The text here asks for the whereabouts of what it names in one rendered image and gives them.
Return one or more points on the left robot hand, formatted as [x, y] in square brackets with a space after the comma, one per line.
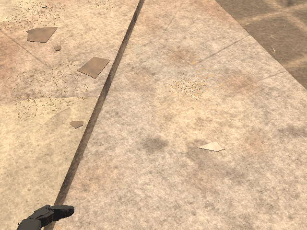
[45, 215]

